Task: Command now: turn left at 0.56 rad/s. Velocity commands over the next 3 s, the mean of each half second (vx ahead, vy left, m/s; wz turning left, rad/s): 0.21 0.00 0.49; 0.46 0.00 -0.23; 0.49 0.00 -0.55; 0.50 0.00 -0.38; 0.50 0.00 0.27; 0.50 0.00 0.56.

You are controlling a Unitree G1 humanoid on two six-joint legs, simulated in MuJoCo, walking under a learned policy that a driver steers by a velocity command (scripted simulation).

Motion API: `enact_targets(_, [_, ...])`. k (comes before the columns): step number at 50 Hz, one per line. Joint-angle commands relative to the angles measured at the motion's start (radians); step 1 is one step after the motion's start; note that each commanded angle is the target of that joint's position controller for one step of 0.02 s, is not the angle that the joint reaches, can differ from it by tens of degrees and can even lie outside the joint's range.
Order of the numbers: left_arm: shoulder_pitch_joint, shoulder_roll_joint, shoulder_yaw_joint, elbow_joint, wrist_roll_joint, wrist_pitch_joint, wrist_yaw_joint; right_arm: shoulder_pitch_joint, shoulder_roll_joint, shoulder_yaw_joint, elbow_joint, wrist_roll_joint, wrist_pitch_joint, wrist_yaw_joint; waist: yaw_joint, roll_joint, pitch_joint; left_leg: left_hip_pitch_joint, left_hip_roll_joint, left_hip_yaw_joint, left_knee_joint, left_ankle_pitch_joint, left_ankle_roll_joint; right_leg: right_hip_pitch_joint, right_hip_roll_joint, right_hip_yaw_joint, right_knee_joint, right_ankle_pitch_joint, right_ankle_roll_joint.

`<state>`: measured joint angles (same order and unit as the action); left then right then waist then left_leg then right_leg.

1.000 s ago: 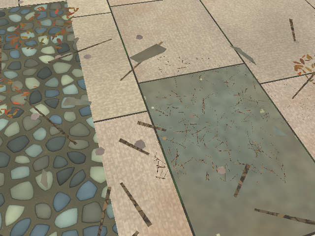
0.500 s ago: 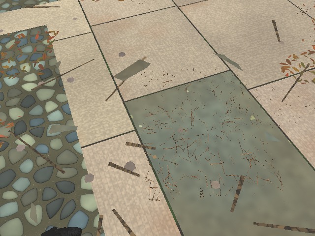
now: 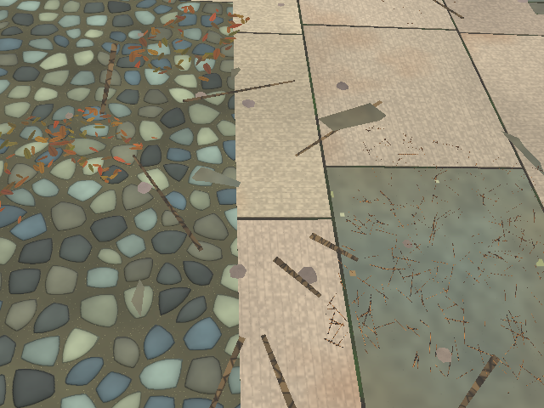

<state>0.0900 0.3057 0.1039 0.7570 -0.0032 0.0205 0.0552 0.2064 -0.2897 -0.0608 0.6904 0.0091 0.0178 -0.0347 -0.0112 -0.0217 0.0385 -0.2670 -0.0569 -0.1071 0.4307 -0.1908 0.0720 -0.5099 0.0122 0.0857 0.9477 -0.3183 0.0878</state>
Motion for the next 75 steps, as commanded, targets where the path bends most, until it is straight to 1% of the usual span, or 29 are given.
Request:
enact_targets(1, [-0.057, 0.064, 0.009, -0.074, -0.001, -0.025, -0.006, -0.003, -0.187, -0.055, -0.071, -0.001, -0.002, -0.006, -0.020, 0.166, -0.089, 0.156, 0.233, -0.294, -0.104, 0.122, 0.149, -0.064, 0.001, 0.019, -0.110, -0.004, 0.011])
enact_targets(5, [-0.042, 0.073, 0.009, -0.072, -0.006, -0.044, -0.021, -0.030, -0.193, -0.060, -0.092, -0.002, 0.008, 0.003, -0.022, 0.176, -0.102, 0.117, 0.222, -0.361, -0.074, 0.170, 0.160, 0.030, 0.022, 0.024, -0.207, -0.042, 0.000])
enact_targets(10, [0.037, 0.074, 0.013, -0.057, -0.025, -0.079, -0.048, -0.070, -0.168, -0.049, -0.108, 0.016, 0.015, 0.006, 0.033, 0.181, -0.095, -0.016, 0.142, -0.431, -0.079, -0.297, 0.124, 0.279, 0.035, -0.021, -0.517, 0.053, -0.064])
enact_targets(11, [0.088, 0.091, 0.021, -0.040, -0.023, -0.085, -0.047, -0.066, -0.144, -0.041, -0.110, 0.016, 0.012, 0.003, 0.057, 0.150, -0.095, -0.106, 0.100, -0.398, -0.026, -0.364, 0.085, 0.408, -0.007, -0.005, -0.591, 0.086, -0.092])
enact_targets(12, [0.174, 0.142, 0.031, -0.029, -0.005, -0.087, -0.042, -0.033, -0.078, -0.022, -0.110, 0.008, 0.008, 0.004, 0.066, 0.003, -0.153, -0.245, 0.018, -0.273, 0.217, -0.469, 0.023, 0.577, -0.197, 0.176, -0.632, -0.041, -0.157])
enact_targets(13, [0.230, 0.224, 0.042, -0.014, 0.027, -0.091, -0.048, -0.043, -0.074, -0.022, -0.152, 0.020, -0.006, 0.005, 0.055, -0.187, -0.099, -0.471, -0.098, -0.102, 0.426, -0.454, -0.008, 0.584, -0.370, 0.498, -0.736, -0.263, -0.283])
enact_targets(14, [0.167, 0.200, 0.039, -0.029, 0.033, -0.104, -0.052, -0.081, -0.148, -0.039, -0.166, 0.011, -0.022, 0.008, 0.040, -0.177, -0.002, -0.556, 0.011, -0.100, 0.561, -0.360, -0.028, 0.496, -0.421, 0.562, -0.768, -0.363, -0.333])
enact_targets(15, [0.121, 0.139, 0.022, -0.043, 0.015, -0.108, -0.045, -0.068, -0.182, -0.050, -0.144, 0.008, -0.026, 0.012, 0.030, -0.147, 0.030, -0.561, 0.035, -0.088, 0.607, -0.277, -0.044, 0.473, -0.366, 0.469, -0.774, -0.358, -0.309])
enact_targets(18, [0.147, 0.090, -0.003, -0.031, 0.000, -0.107, -0.033, -0.042, -0.119, -0.040, -0.110, 0.001, -0.040, 0.028, 0.043, -0.111, 0.029, -0.551, 0.054, -0.051, 0.663, -0.111, -0.085, 0.480, -0.265, 0.273, -0.789, -0.168, -0.253])
enact_targets(28, [0.292, 0.158, -0.001, 0.031, -0.025, -0.102, -0.055, -0.226, -0.037, 0.002, -0.174, 0.013, -0.090, 0.067, 0.114, -0.110, 0.058, -0.290, 0.088, 0.132, 0.206, 0.047, -0.098, 0.392, -0.238, 0.047, -0.799, 0.187, -0.271])
enact_targets(32, [0.275, 0.176, -0.003, 0.040, -0.036, -0.087, -0.057, -0.041, -0.118, -0.040, -0.133, 0.022, -0.102, 0.065, -0.028, -0.106, -0.020, 0.040, 0.038, 0.139, 0.040, 0.056, -0.027, 0.372, -0.245, 0.053, -0.614, 0.453, -0.226])
enact_targets(33, [0.274, 0.137, -0.018, 0.036, -0.027, -0.091, -0.058, 0.103, -0.166, -0.064, -0.099, 0.015, -0.100, 0.053, -0.101, -0.070, -0.126, 0.269, 0.078, 0.103, 0.043, 0.070, 0.003, 0.290, -0.184, -0.004, -0.408, 0.495, -0.187])
enact_targets(34, [0.283, 0.035, -0.051, -0.008, 0.001, -0.099, -0.059, 0.274, -0.251, -0.083, -0.083, -0.018, -0.093, 0.036, -0.151, 0.117, -0.317, 0.614, 0.343, -0.200, 0.051, -0.017, 0.087, 0.016, -0.089, -0.068, -0.034, 0.195, -0.123])
enact_targets(35, [0.341, 0.002, -0.062, -0.020, -0.023, -0.115, -0.053, 0.305, -0.265, -0.079, -0.072, -0.028, -0.091, 0.043, -0.117, 0.338, -0.412, 0.650, 0.495, -0.582, -0.112, -0.204, 0.184, -0.167, 0.012, 0.005, 0.203, -0.271, -0.101])
enact_targets(36, [0.298, 0.112, -0.029, -0.012, -0.049, -0.115, -0.053, 0.251, -0.174, -0.052, -0.067, -0.020, -0.096, 0.048, -0.116, 0.230, -0.275, 0.538, 0.460, -0.510, -0.144, -0.292, 0.158, -0.243, -0.041, 0.066, 0.315, -0.218, -0.106])
enact_targets(37, [0.246, 0.126, -0.023, -0.026, -0.051, -0.113, -0.056, 0.183, -0.132, -0.038, -0.065, -0.007, -0.099, 0.049, -0.088, 0.208, -0.158, 0.421, 0.424, -0.354, -0.161, -0.260, 0.128, -0.270, -0.082, 0.037, 0.314, -0.126, -0.118])
enact_targets(41, [0.247, 0.054, -0.025, -0.006, -0.032, -0.075, -0.060, 0.038, -0.059, -0.024, -0.045, -0.019, -0.126, 0.052, 0.006, 0.156, -0.034, 0.162, 0.311, -0.053, -0.272, 0.036, 0.097, -0.148, -0.147, 0.017, 0.239, 0.089, -0.102])
enact_targets(46, [0.156, 0.026, -0.031, -0.050, -0.022, -0.060, -0.064, 0.048, -0.083, -0.037, 0.006, -0.023, -0.141, 0.039, 0.013, 0.087, 0.029, 0.163, 0.310, 0.120, -0.311, 0.228, 0.108, -0.231, -0.133, 0.041, 0.068, 0.252, -0.077])
enact_targets(54, [-0.084, 0.017, -0.049, -0.164, -0.020, -0.070, -0.120, 0.127, -0.159, -0.060, 0.069, 0.007, -0.103, 0.022, -0.054, 0.052, 0.088, 0.328, 0.345, 0.279, -0.262, 0.380, 0.068, -0.204, -0.099, -0.108, -0.288, 0.311, -0.142])
enact_targets(56, [-0.065, 0.047, -0.035, -0.182, -0.020, -0.066, -0.126, 0.122, -0.190, -0.067, 0.071, 0.011, -0.086, 0.016, -0.022, 0.087, 0.033, 0.377, 0.345, 0.309, -0.144, 0.712, 0.047, -0.109, -0.038, -0.169, -0.302, 0.214, -0.181])
enact_targets(58, [0.111, 0.113, 0.003, -0.154, -0.024, -0.057, -0.119, 0.107, -0.217, -0.071, 0.064, 0.017, -0.067, 0.010, 0.085, 0.115, -0.089, 0.361, 0.323, 0.332, 0.133, 0.964, 0.022, 0.138, 0.048, -0.214, -0.316, 0.139, -0.233])
enact_targets(59, [0.278, 0.172, 0.037, -0.116, -0.025, -0.049, -0.103, 0.100, -0.204, -0.063, 0.056, 0.021, -0.068, 0.006, 0.175, 0.089, -0.173, 0.216, 0.283, 0.348, 0.375, 0.856, -0.016, 0.413, 0.068, -0.177, -0.380, 0.190, -0.274])
enact_targets(60, [0.349, 0.266, 0.058, -0.097, -0.028, -0.039, -0.080, 0.155, -0.091, -0.029, 0.023, -0.018, -0.079, 0.009, 0.136, -0.128, -0.254, -0.136, 0.179, 0.336, 0.729, 0.121, -0.070, 0.736, -0.145, 0.190, -0.394, 0.182, -0.365])
enact_targets(61, [0.312, 0.302, 0.052, -0.140, -0.023, -0.059, -0.087, 0.185, -0.043, 0.000, -0.021, -0.014, -0.117, 0.021, 0.074, -0.218, -0.424, -0.413, -0.009, 0.102, 0.999, -0.433, -0.101, 0.925, -0.347, 0.775, -0.582, -0.017, -0.555])
enact_targets(62, [0.310, 0.210, 0.029, -0.142, -0.017, -0.072, -0.094, 0.054, -0.144, -0.023, -0.044, 0.023, -0.145, 0.035, 0.139, -0.076, -0.373, -0.517, 0.053, -0.017, 1.017, -0.357, -0.083, 0.894, -0.330, 0.713, -0.659, -0.054, -0.489])
enact_targets(63, [0.274, 0.175, 0.018, -0.134, -0.016, -0.082, -0.094, 0.004, -0.143, -0.019, -0.065, 0.038, -0.159, 0.039, 0.115, -0.049, -0.229, -0.539, 0.092, 0.000, 0.945, -0.266, -0.062, 0.755, -0.295, 0.564, -0.666, -0.004, -0.447])
enact_targets(64, [0.204, 0.151, 0.009, -0.140, -0.018, -0.087, -0.092, 0.001, -0.128, -0.017, -0.054, 0.017, -0.164, 0.030, 0.060, 0.039, -0.145, -0.492, 0.138, 0.007, 0.849, -0.196, -0.061, 0.598, -0.247, 0.449, -0.663, 0.104, -0.409])
enact_targets(68, [0.125, 0.116, -0.004, -0.160, -0.004, -0.095, -0.076, 0.041, -0.120, -0.024, -0.037, -0.025, -0.124, 0.027, -0.015, -0.004, -0.087, -0.336, 0.176, 0.026, 0.682, -0.100, -0.107, 0.336, -0.170, 0.277, -0.717, 0.392, -0.401])
enact_targets(75, [0.219, 0.152, 0.004, -0.111, -0.019, -0.076, -0.042, -0.205, -0.058, 0.006, -0.094, -0.017, -0.121, 0.038, 0.075, -0.050, -0.035, -0.265, 0.086, 0.061, 0.204, 0.262, -0.155, 0.244, -0.077, 0.175, -0.692, 0.287, -0.315])
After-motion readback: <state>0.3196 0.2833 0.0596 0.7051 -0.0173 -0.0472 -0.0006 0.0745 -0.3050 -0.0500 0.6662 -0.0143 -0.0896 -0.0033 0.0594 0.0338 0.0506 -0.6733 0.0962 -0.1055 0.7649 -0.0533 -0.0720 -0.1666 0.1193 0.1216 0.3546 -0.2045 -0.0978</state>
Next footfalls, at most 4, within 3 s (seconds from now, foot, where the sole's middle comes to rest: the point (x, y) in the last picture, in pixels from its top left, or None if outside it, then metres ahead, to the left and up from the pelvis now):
0.24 right None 0.07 -0.15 -0.78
0.66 left None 0.24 0.19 -0.78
1.18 right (264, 358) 0.58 -0.01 -0.78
1.68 left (215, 251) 0.89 0.13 -0.78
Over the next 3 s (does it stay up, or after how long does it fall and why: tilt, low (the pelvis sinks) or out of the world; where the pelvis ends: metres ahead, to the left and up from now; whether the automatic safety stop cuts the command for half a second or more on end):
stays up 1.35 -0.12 0.00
